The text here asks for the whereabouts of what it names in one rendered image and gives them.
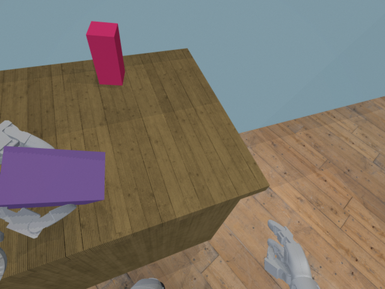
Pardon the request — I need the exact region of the robot left hand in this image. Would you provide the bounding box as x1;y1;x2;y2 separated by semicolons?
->
0;120;77;238

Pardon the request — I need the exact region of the sponge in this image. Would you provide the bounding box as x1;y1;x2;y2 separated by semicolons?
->
0;146;105;209

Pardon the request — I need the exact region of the robot right forearm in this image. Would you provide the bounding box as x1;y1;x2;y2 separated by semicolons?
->
290;277;320;289

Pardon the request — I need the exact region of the robot right hand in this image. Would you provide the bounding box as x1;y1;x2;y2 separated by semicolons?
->
264;220;312;287

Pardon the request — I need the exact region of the table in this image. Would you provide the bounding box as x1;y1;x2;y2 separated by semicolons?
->
0;48;270;289

